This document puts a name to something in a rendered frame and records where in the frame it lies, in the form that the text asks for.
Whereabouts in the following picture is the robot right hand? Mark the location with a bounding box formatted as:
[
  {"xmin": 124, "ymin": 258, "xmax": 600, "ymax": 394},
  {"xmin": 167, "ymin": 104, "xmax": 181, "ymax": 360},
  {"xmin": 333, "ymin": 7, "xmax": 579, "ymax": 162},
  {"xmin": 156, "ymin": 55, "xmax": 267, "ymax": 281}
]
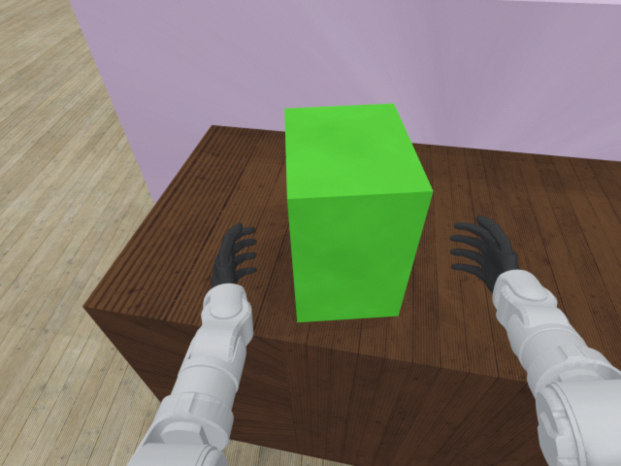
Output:
[{"xmin": 450, "ymin": 215, "xmax": 520, "ymax": 293}]

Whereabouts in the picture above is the pedestal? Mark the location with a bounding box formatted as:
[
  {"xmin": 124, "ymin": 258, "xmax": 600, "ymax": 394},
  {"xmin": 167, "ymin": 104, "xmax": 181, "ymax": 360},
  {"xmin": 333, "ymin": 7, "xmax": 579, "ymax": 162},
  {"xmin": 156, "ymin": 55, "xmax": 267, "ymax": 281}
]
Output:
[{"xmin": 83, "ymin": 125, "xmax": 621, "ymax": 466}]

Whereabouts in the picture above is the carton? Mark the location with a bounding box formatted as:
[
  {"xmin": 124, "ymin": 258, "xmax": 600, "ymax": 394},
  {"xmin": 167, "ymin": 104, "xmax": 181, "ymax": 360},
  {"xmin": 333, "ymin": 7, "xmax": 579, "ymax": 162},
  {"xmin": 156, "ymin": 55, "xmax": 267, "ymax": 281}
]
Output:
[{"xmin": 284, "ymin": 104, "xmax": 433, "ymax": 322}]

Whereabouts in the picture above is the robot left hand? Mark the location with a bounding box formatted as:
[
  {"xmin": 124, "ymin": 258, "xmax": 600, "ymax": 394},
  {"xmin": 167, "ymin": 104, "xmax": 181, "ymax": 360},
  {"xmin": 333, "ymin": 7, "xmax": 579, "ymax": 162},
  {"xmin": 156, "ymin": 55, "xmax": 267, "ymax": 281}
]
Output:
[{"xmin": 212, "ymin": 222, "xmax": 257, "ymax": 288}]

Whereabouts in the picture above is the right robot upper arm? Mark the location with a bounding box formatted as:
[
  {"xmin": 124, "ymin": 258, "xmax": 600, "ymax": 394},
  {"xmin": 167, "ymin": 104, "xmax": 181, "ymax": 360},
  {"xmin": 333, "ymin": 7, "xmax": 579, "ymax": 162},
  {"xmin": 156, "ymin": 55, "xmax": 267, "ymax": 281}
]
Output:
[{"xmin": 536, "ymin": 380, "xmax": 621, "ymax": 466}]

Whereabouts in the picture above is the left robot upper arm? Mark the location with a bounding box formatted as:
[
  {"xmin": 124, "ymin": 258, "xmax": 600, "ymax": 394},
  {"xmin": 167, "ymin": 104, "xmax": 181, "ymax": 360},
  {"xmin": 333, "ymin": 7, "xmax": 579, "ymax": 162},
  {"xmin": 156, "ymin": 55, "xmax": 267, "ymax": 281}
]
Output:
[{"xmin": 129, "ymin": 443, "xmax": 228, "ymax": 466}]

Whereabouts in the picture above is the left robot forearm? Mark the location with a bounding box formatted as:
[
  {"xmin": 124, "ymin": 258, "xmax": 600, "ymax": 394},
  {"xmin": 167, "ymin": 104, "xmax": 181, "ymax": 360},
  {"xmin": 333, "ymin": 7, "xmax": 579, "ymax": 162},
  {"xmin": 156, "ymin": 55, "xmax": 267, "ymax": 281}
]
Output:
[{"xmin": 127, "ymin": 283, "xmax": 253, "ymax": 466}]

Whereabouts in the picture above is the right robot forearm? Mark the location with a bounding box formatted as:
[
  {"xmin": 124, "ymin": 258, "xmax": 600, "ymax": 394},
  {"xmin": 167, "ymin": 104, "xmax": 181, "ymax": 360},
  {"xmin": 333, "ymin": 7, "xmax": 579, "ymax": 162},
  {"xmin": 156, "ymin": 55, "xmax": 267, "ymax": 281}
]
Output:
[{"xmin": 492, "ymin": 270, "xmax": 621, "ymax": 399}]

